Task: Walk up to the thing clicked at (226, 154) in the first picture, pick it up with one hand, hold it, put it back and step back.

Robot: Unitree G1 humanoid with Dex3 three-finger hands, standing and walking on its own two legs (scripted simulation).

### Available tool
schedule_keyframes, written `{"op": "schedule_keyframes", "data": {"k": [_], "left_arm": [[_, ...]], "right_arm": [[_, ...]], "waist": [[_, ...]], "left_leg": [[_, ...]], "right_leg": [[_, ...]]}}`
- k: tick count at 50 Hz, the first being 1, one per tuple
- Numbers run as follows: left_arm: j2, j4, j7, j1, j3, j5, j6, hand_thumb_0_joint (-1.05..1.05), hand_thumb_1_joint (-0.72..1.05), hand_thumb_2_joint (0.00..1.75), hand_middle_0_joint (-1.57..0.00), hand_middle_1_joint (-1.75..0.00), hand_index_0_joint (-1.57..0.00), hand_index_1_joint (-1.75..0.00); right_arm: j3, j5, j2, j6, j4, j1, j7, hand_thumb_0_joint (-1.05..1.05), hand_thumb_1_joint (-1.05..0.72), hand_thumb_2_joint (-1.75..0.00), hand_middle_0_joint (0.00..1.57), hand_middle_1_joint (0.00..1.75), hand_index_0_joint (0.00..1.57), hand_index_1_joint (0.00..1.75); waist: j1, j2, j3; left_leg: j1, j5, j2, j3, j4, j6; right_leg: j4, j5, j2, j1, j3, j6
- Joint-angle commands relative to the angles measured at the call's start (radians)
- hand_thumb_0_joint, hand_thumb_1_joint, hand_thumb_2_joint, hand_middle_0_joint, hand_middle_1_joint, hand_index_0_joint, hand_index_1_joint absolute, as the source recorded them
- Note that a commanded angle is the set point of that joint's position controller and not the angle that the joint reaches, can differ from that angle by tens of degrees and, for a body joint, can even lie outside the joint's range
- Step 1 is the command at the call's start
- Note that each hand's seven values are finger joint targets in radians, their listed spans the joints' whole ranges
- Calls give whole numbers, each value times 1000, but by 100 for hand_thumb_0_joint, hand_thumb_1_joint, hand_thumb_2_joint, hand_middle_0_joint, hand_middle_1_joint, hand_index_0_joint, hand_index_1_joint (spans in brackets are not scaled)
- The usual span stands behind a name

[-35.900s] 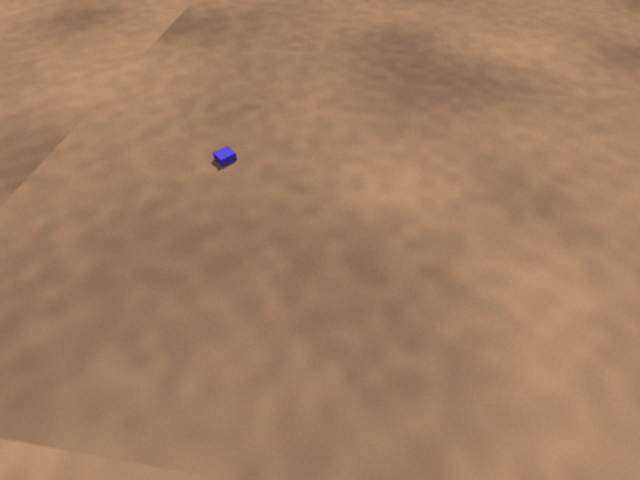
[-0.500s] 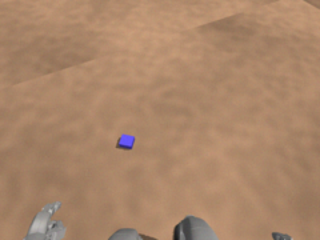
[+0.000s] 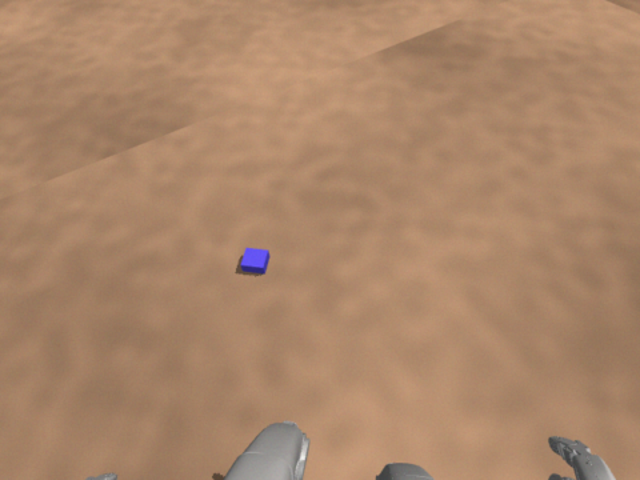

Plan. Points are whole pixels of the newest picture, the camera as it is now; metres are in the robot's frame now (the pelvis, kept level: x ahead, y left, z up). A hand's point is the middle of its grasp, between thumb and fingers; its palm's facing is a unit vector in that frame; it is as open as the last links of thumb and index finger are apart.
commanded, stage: step back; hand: left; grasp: from above
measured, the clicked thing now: (255, 260) +0.85 +0.30 -0.74
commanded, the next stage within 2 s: stand in 1.46 s
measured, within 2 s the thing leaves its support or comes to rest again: neither
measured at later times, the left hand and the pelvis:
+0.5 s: hand out of the picture -0.11 +0.26 -0.15, palm faces -0.01 -0.92 -0.40, open 7.4 cm; pelvis -0.17 -0.02 -0.01, yaw -1 degrees
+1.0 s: hand out of the picture -0.15 +0.26 -0.14, palm faces +0.05 -0.92 -0.39, open 7.4 cm; pelvis -0.20 -0.02 +0.01, yaw +3 degrees
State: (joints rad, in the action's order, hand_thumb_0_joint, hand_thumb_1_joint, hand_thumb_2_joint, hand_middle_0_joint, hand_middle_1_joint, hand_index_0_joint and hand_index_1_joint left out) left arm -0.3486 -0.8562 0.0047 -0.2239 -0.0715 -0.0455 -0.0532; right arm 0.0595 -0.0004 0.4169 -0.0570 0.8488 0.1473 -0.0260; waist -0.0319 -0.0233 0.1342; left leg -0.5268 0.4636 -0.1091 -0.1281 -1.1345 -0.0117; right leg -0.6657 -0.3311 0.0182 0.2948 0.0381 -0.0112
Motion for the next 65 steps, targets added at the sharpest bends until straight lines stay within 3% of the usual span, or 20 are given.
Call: {"op": "schedule_keyframes", "data": {"k": [1, 7, 8, 10, 14, 20, 23, 24, 26, 27, 29, 38, 39, 40, 42, 51, 53, 54, 62, 65], "left_arm": [[-274, 139, 31, 85, -74, -5, 39, 0, 90, 90, -20, -30, -20, -30], [-279, 152, 33, 101, -57, 25, 11, 0, 90, 90, -20, -30, -20, -30], [-243, 155, 30, 82, -42, 25, 6, 0, 90, 90, -20, -30, -20, -30], [-247, 170, 46, 152, -53, 29, 6, 0, 90, 90, -20, -30, -20, -30], [-245, 92, 36, 62, -59, 45, -5, 0, 90, 90, -20, -30, -20, -30], [-225, 64, 5, 63, -47, 20, 40, 0, 90, 90, -20, -30, -20, -30], [-205, -37, 4, -78, -50, 16, 61, 0, 90, 90, -20, -30, -20, -30], [-236, -57, 7, -98, -64, 6, 70, 0, 90, 90, -20, -30, -20, -30], [-385, -10, 12, -12, -98, -10, 74, 0, 90, 90, -20, -30, -20, -30], [-389, 11, 11, 63, -95, -7, 79, 0, 90, 90, -20, -30, -20, -30], [-287, 10, 14, 124, -64, 4, 95, 0, 90, 90, -20, -30, -20, -30], [-277, -11, -3, 41, -44, 12, 78, 0, 90, 90, -20, -30, -20, -30], [-242, -9, -5, 33, -29, 13, 77, 0, 90, 90, -20, -30, -20, -30], [-207, -6, -7, 58, -18, 27, 79, 0, 90, 90, -20, -30, -20, -30], [-247, -12, -1, 81, -36, 29, 77, 0, 90, 90, -20, -30, -20, -30], [-207, -108, 0, -46, -44, 17, 102, 0, 90, 90, -20, -30, -20, -30], [-346, -98, 14, -55, -73, 1, 113, 0, 90, 90, -20, -30, -20, -30], [-373, -67, 11, 44, -73, 1, 114, 0, 90, 90, -20, -30, -20, -30], [-281, -63, 10, 111, -42, 24, 117, 0, 90, 90, -20, -30, -20, -30], [-253, -60, 9, 114, -27, 33, 101, 0, 90, 90, -20, -30, -20, -30]], "right_arm": [[33, 10, 146, 30, -76, 14, -9, 0, -90, -90, 20, 30, 20, 30], [46, 26, 137, 40, -23, 140, 2, 0, -90, -90, 20, 30, 20, 30], [62, 35, 180, 41, -21, 128, 0, 0, -90, -90, 20, 30, 20, 30], [92, 39, 366, 37, -66, 59, 11, 0, -90, -90, 20, 30, 20, 30], [49, 45, 225, 47, -80, -74, -8, 0, -90, -90, 20, 30, 20, 30], [58, 49, 214, 48, -45, 33, 6, 0, -90, -90, 20, 30, 20, 30], [60, 42, 237, 29, -41, -19, 15, 0, -90, -90, 20, 30, 20, 30], [46, 40, 191, 26, -38, -3, 17, 0, -90, -90, 20, 30, 20, 30], [32, 31, 129, 33, -72, -78, 7, 0, -90, -90, 20, 30, 20, 30], [50, 29, 185, 36, -58, -95, 7, 0, -90, -90, 20, 30, 20, 30], [39, 15, 155, 51, -3, -24, 14, 0, -90, -90, 20, 30, 20, 30], [44, 30, 131, 96, 58, 42, 27, 0, -90, -90, 20, 30, 20, 30], [53, 35, 143, 104, 66, 76, 23, 0, -90, -90, 20, 30, 20, 30], [66, 36, 203, 108, 71, 95, 22, 0, -90, -90, 20, 30, 20, 30], [79, 32, 264, 106, 65, 106, 30, 0, -90, -90, 20, 30, 20, 30], [31, 20, 144, 77, 32, -41, 31, 0, -90, -90, 20, 30, 20, 30], [4, 14, 57, 72, 14, -28, 20, 0, -90, -90, 20, 30, 20, 30], [28, 22, 134, 66, 37, -26, 10, 0, -90, -90, 20, 30, 20, 30], [22, 28, 108, 86, 108, 34, 25, 0, -90, -90, 20, 30, 20, 30], [36, 33, 122, 95, 134, 62, 20, 0, -90, -90, 20, 30, 20, 30]], "waist": [[-1, 185, -109], [41, 175, -207], [33, 78, -204], [83, -234, -172], [-11, -87, -105], [73, -129, -175], [1, -159, -171], [1, -65, -167], [-49, 209, -84], [-28, 162, 5], [35, 64, 26], [23, 142, -76], [39, 100, -112], [49, -55, -147], [57, -94, -132], [-35, -79, -119], [-50, 214, -103], [-21, 138, -35], [20, 171, -112], [39, 121, -165]], "left_leg": [[35, 57, 22, 25, 78, -11], [298, -207, 72, 149, 718, 25], [381, -282, 163, -7, 748, 64], [219, -507, 527, -427, 811, 324], [159, -543, 359, -120, 738, 234], [407, -96, 338, -136, 753, 238], [237, -57, 312, -64, 694, 177], [146, -31, 259, -15, 592, 128], [-15, 99, 97, -2, 325, 13], [40, 65, 116, -63, 212, -2], [31, -82, 73, -48, 226, 5], [346, -162, 62, 135, 719, 26], [460, -205, 111, 55, 745, 48], [496, -157, 267, -214, 771, 128], [401, 52, 426, -388, 862, 276], [115, -136, 241, -47, 668, 111], [-69, 31, 43, 26, 373, 18], [43, 99, 104, -13, 267, 7], [226, -99, 122, 134, 543, 11], [385, -450, 146, 104, 696, 44]], "right_leg": [[191, 413, 209, -91, 153, -188], [23, 452, 206, -123, 143, -133], [-39, 302, 153, 19, 115, -76], [-427, -345, -63, 154, 40, 3], [-666, -182, -107, 138, 140, -12], [-121, -230, -44, 100, 7, 23], [280, -66, -55, -164, -63, -33], [325, -44, -35, -243, 23, -46], [456, -432, 357, 9, 532, -221], [467, -480, 381, 150, 545, -253], [382, -137, 209, 33, 279, -142], [207, 146, 174, -51, 119, -115], [117, 228, 152, 9, 83, -87], [-8, 77, 39, 123, -5, -30], [-183, -250, -4, 129, -25, -28], [245, 49, -31, -242, -81, -20], [464, -206, 303, -242, 438, -132], [468, -277, 410, -29, 494, -224], [237, 474, 232, -126, 76, -138], [107, 509, 168, -98, 10, -60]]}}
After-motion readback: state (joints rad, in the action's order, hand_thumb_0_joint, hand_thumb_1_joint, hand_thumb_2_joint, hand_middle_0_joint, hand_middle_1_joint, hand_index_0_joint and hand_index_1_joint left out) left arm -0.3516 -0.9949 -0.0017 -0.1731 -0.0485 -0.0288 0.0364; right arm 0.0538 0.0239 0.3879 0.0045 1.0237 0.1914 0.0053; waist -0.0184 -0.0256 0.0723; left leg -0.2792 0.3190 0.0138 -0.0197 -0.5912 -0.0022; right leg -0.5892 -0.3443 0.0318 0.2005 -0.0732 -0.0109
